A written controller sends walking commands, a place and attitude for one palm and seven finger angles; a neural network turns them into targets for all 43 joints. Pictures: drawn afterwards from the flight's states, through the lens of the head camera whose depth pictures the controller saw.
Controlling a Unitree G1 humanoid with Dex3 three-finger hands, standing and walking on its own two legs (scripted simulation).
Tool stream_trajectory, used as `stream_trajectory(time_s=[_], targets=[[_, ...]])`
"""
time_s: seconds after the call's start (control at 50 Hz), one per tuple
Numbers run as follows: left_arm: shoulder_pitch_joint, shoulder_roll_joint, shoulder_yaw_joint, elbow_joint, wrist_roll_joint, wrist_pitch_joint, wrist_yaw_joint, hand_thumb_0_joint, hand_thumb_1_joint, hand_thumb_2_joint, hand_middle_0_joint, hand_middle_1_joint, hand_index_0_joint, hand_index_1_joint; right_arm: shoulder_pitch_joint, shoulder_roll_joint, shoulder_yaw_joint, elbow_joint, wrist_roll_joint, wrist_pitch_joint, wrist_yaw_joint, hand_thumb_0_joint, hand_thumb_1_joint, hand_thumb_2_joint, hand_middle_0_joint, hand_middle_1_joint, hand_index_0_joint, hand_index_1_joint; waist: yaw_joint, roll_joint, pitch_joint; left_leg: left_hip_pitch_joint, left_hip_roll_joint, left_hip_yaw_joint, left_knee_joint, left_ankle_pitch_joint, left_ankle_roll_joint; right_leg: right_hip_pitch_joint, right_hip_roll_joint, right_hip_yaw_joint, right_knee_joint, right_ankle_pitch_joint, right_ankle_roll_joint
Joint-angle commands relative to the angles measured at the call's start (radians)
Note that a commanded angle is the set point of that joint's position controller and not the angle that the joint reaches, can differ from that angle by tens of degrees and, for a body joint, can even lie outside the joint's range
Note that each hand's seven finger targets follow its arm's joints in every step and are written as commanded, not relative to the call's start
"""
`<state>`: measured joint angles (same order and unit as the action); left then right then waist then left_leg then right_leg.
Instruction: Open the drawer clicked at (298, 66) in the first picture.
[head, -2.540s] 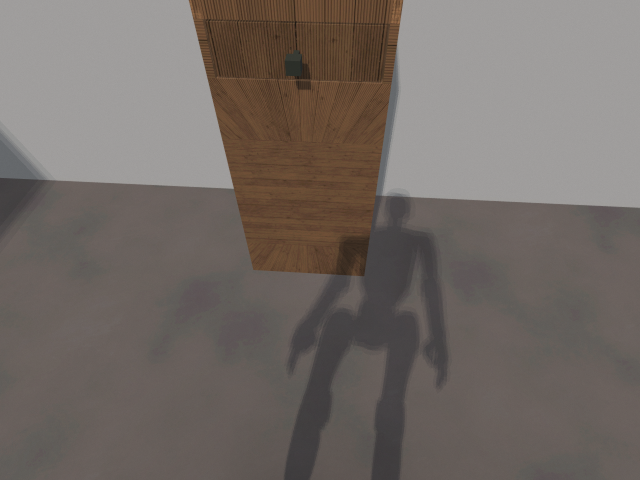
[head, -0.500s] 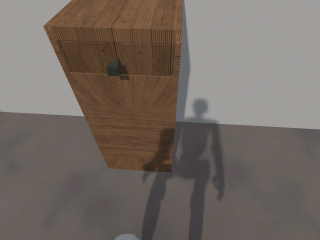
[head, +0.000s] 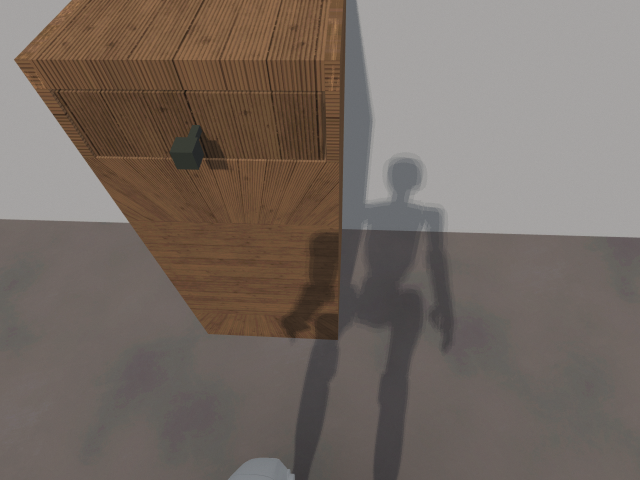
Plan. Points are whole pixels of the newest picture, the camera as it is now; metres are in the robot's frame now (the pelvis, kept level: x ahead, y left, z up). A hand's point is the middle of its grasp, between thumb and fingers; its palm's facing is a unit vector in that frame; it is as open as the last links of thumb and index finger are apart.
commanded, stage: come to a stop and stand still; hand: left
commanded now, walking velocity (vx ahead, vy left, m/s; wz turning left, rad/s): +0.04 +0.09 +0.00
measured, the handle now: (190, 145) +0.54 +0.23 +0.09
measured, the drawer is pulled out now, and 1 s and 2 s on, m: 0.00 0.00 0.00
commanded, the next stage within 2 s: look again from close up in 0.84 s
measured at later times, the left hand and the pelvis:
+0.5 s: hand out of the picture +0.00 +0.20 -0.17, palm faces +0.02 -0.98 -0.18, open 7.4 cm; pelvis -0.01 +0.03 +0.01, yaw -1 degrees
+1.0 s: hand out of the picture -0.03 +0.21 -0.17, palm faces -0.02 -0.98 -0.19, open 7.4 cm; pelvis -0.03 +0.04 +0.00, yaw -2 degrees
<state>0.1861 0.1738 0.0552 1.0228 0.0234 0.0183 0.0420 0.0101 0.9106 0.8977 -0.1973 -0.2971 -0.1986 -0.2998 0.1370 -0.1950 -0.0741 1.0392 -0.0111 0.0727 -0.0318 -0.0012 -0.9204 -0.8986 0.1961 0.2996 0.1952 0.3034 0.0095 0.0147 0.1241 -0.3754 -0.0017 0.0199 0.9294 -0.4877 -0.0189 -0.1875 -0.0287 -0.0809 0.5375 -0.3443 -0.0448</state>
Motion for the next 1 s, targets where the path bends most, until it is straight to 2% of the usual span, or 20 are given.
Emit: stream_trajectory(time_s=[0.0,0.06,0.1,0.12,0.14,0.16,0.2,0.24,0.26,0.32,0.4,0.46,0.48,0.5,0.52,0.56,0.64,0.7,0.8,0.98], targets=[[0.093,0.164,0.031,-0.025,-0.001,-0.015,0.012,0.0,0.9,0.9,-0.2,-0.3,-0.2,-0.3,0.012,-0.033,0.005,-0.062,0.004,-0.018,0.01,0.0,-0.9,-0.9,0.2,0.3,0.2,0.3,0.023,-0.163,-0.14,-0.048,0.003,-0.003,-0.079,-0.002,-0.006,0.198,-0.27,0.2,-0.119,0.928,-0.154],[0.067,0.174,0.029,-0.024,-0.002,-0.017,0.007,0.0,0.9,0.9,-0.2,-0.3,-0.2,-0.3,0.064,-0.031,0.014,-0.045,0.004,-0.029,0.012,0.0,-0.9,-0.9,0.2,0.3,0.2,0.3,-0.001,-0.161,-0.133,0.061,0.003,0.023,-0.323,0.119,-0.003,0.158,-0.23,0.173,-0.104,0.783,-0.116],[0.047,0.154,0.021,-0.021,-0.014,-0.019,0.003,0.0,0.9,0.9,-0.2,-0.3,-0.2,-0.3,0.12,-0.047,0.019,-0.021,0.0,-0.046,0.01,0.0,-0.9,-0.9,0.2,0.3,0.2,0.3,-0.026,-0.127,-0.143,0.229,0.034,0.006,-0.531,0.397,0.017,0.061,-0.176,0.138,-0.053,0.625,-0.045],[0.071,0.12,0.014,-0.028,-0.017,-0.016,0.0,0.0,0.9,0.9,-0.2,-0.3,-0.2,-0.3,0.124,-0.097,0.014,-0.021,-0.008,-0.059,0.007,0.0,-0.9,-0.9,0.2,0.3,0.2,0.3,-0.012,0.018,-0.167,0.308,0.151,-0.105,-0.515,0.653,0.065,-0.02,-0.106,0.092,-0.023,0.41,0.007],[0.091,0.089,0.004,-0.026,-0.011,-0.011,0.003,0.0,0.9,0.9,-0.2,-0.3,-0.2,-0.3,0.115,-0.128,0.011,-0.022,-0.009,-0.061,0.005,0.0,-0.9,-0.9,0.2,0.3,0.2,0.3,0.005,0.103,-0.166,0.271,0.247,-0.183,-0.516,0.725,0.123,-0.026,-0.061,0.06,-0.029,0.12,0.033],[0.088,0.071,0.0,-0.023,-0.008,-0.01,0.004,0.0,0.9,0.9,-0.2,-0.3,-0.2,-0.3,0.091,-0.133,0.018,-0.023,-0.013,-0.06,0.001,0.0,-0.9,-0.9,0.2,0.3,0.2,0.3,0.011,0.082,-0.132,0.187,0.252,-0.174,-0.522,0.66,0.139,0.008,-0.038,0.052,-0.079,0.014,0.04],[0.055,0.087,-0.003,0.005,-0.014,-0.012,-0.006,0.0,0.9,0.9,-0.2,-0.3,-0.2,-0.3,0.074,-0.096,0.033,-0.007,-0.008,-0.068,-0.007,0.0,-0.9,-0.9,0.2,0.3,0.2,0.3,0.002,0.105,-0.121,0.185,0.168,-0.12,-0.531,0.645,0.089,0.055,-0.066,0.067,-0.109,0.217,0.029],[0.059,0.095,-0.007,0.026,-0.014,-0.02,-0.007,0.0,0.9,0.9,-0.2,-0.3,-0.2,-0.3,0.087,-0.08,0.037,0.013,-0.004,-0.071,-0.01,0.0,-0.9,-0.9,0.2,0.3,0.2,0.3,-0.002,0.061,-0.137,0.232,0.142,-0.085,-0.52,0.646,0.063,0.068,-0.082,0.081,-0.124,0.32,0.017],[0.059,0.096,-0.01,0.037,-0.017,-0.023,-0.007,0.0,0.9,0.9,-0.2,-0.3,-0.2,-0.3,0.096,-0.077,0.038,0.021,-0.003,-0.071,-0.011,0.0,-0.9,-0.9,0.2,0.3,0.2,0.3,-0.006,0.045,-0.152,0.247,0.137,-0.071,-0.522,0.606,0.056,0.072,-0.087,0.087,-0.14,0.322,0.014],[0.049,0.088,-0.015,0.06,-0.016,-0.023,-0.01,0.0,0.9,0.9,-0.2,-0.3,-0.2,-0.3,0.106,-0.063,0.043,0.041,-0.003,-0.07,-0.009,0.0,-0.9,-0.9,0.2,0.3,0.2,0.3,-0.011,0.021,-0.092,0.216,0.126,-0.07,-0.575,0.446,0.047,0.05,-0.085,0.091,-0.19,0.224,0.016],[0.065,0.081,-0.024,0.084,-0.016,-0.027,-0.012,0.0,0.9,0.9,-0.2,-0.3,-0.2,-0.3,0.125,-0.058,0.051,0.058,-0.004,-0.075,-0.007,0.0,-0.9,-0.9,0.2,0.3,0.2,0.3,-0.013,-0.01,-0.06,0.207,0.119,-0.069,-0.609,0.387,0.045,0.043,-0.083,0.1,-0.224,0.179,0.017],[0.081,0.077,-0.028,0.098,-0.017,-0.028,-0.012,0.0,0.9,0.9,-0.2,-0.3,-0.2,-0.3,0.14,-0.053,0.054,0.069,-0.004,-0.078,-0.007,0.0,-0.9,-0.9,0.2,0.3,0.2,0.3,-0.011,0.009,-0.056,0.209,0.116,-0.064,-0.62,0.368,0.045,0.04,-0.083,0.102,-0.234,0.162,0.016],[0.199,0.095,-0.042,0.102,0.004,-0.063,0.035,0.0,0.9,0.9,-0.2,-0.3,-0.2,-0.3,0.065,-0.088,0.053,-0.003,0.009,-0.107,0.006,0.0,-0.9,-0.9,0.2,0.3,0.2,0.3,0.032,-0.047,-0.095,0.185,0.112,-0.018,-0.376,0.535,0.019,0.031,-0.144,0.168,-0.164,0.697,0.034],[0.146,0.14,-0.035,0.055,-0.01,-0.073,0.03,0.0,0.9,0.9,-0.2,-0.3,-0.2,-0.3,0.141,-0.046,0.056,-0.028,0.005,-0.099,0.013,0.0,-0.9,-0.9,0.2,0.3,0.2,0.3,-0.031,-0.04,-0.176,0.171,0.075,-0.025,-0.429,0.273,0.024,0.081,-0.183,0.186,-0.143,0.593,-0.003],[0.111,0.129,-0.04,0.034,-0.013,-0.071,0.022,0.0,0.9,0.9,-0.2,-0.3,-0.2,-0.3,0.171,-0.047,0.057,-0.02,0.003,-0.098,0.015,0.0,-0.9,-0.9,0.2,0.3,0.2,0.3,-0.039,-0.009,-0.176,0.173,0.079,-0.031,-0.469,0.267,0.026,0.04,-0.15,0.166,-0.123,0.385,-0.019],[0.115,0.11,-0.043,0.022,-0.012,-0.063,0.011,0.0,0.9,0.9,-0.2,-0.3,-0.2,-0.3,0.179,-0.052,0.064,-0.03,-0.005,-0.103,0.017,0.0,-0.9,-0.9,0.2,0.3,0.2,0.3,-0.023,0.084,-0.145,0.163,0.099,-0.05,-0.488,0.401,0.051,0.012,-0.09,0.113,-0.087,0.254,-0.008],[0.138,0.084,-0.053,0.027,-0.011,-0.043,0.001,0.0,0.9,0.9,-0.2,-0.3,-0.2,-0.3,0.195,-0.066,0.069,-0.036,-0.004,-0.103,0.01,0.0,-0.9,-0.9,0.2,0.3,0.2,0.3,-0.013,0.017,-0.06,0.108,0.114,-0.077,-0.537,0.338,0.074,-0.014,-0.059,0.09,-0.098,0.114,0.004],[0.146,0.075,-0.057,0.023,-0.013,-0.038,-0.003,0.0,0.9,0.9,-0.2,-0.3,-0.2,-0.3,0.199,-0.069,0.071,-0.029,-0.004,-0.1,0.011,0.0,-0.9,-0.9,0.2,0.3,0.2,0.3,-0.011,-0.019,-0.025,0.083,0.106,-0.083,-0.577,0.224,0.074,-0.034,-0.057,0.099,-0.11,0.071,0.007],[0.163,0.07,-0.056,0.026,-0.011,-0.033,-0.005,0.0,0.9,0.9,-0.2,-0.3,-0.2,-0.3,0.21,-0.07,0.072,-0.007,-0.005,-0.1,0.012,0.0,-0.9,-0.9,0.2,0.3,0.2,0.3,-0.005,-0.009,-0.016,0.061,0.111,-0.094,-0.628,0.133,0.076,-0.029,-0.054,0.092,-0.106,0.07,0.01],[0.181,0.063,-0.054,0.044,-0.01,-0.041,-0.006,0.0,0.9,0.9,-0.2,-0.3,-0.2,-0.3,0.221,-0.048,0.074,0.031,-0.002,-0.107,0.009,0.0,-0.9,-0.9,0.2,0.3,0.2,0.3,-0.005,-0.013,-0.054,0.119,0.104,-0.061,-0.598,0.241,0.071,-0.028,-0.071,0.106,-0.133,0.118,0.014]])
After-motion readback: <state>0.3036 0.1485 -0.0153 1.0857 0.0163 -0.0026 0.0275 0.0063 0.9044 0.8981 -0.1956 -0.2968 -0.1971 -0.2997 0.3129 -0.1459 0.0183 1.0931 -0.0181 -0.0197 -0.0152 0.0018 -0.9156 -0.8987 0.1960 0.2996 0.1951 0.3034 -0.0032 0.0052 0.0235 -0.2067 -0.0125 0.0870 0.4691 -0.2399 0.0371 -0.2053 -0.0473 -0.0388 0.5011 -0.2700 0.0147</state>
